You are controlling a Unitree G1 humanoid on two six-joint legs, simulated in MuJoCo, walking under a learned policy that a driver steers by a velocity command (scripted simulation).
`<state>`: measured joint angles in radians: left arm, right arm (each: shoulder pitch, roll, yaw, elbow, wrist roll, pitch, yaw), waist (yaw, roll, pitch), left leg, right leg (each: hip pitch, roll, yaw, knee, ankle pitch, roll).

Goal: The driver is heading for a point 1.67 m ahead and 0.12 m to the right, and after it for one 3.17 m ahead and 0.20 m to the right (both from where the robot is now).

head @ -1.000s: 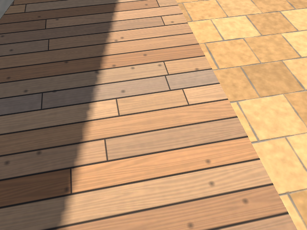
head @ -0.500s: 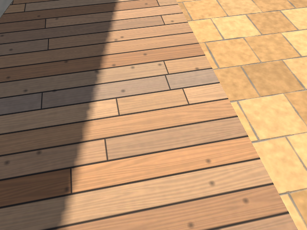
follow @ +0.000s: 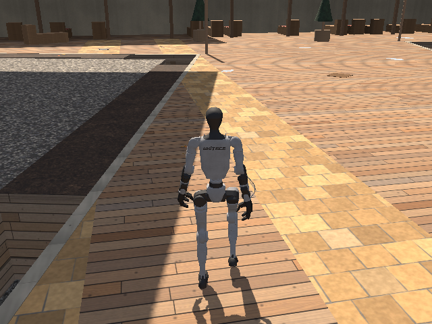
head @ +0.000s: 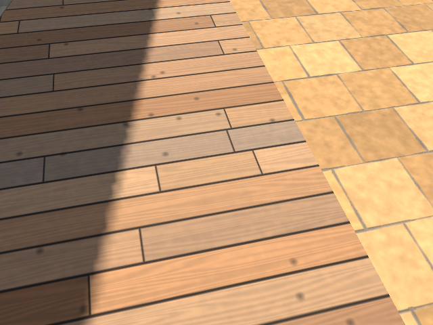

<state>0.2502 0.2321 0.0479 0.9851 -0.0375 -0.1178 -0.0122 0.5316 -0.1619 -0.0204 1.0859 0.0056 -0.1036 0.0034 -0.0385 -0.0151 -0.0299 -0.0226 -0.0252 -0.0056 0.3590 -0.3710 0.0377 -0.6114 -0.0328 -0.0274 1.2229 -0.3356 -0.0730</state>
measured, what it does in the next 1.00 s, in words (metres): walks ahead: right foot, then left foot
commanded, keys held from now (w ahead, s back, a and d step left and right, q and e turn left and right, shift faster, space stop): w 0.78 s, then no key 0.22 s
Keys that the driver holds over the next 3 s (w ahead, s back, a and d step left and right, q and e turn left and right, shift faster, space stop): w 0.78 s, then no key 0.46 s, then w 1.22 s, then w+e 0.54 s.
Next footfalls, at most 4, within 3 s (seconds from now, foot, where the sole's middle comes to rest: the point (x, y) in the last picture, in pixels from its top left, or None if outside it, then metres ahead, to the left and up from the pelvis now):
0.24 right None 0.33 -0.12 -0.77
0.78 left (173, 293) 0.63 0.13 -0.77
1.20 right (239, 264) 0.73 -0.09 -0.77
1.82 right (242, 204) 0.97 -0.12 -0.77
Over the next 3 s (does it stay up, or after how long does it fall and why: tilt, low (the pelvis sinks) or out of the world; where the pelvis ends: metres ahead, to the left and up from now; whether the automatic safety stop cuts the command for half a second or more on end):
stays up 1.44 -0.02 -0.02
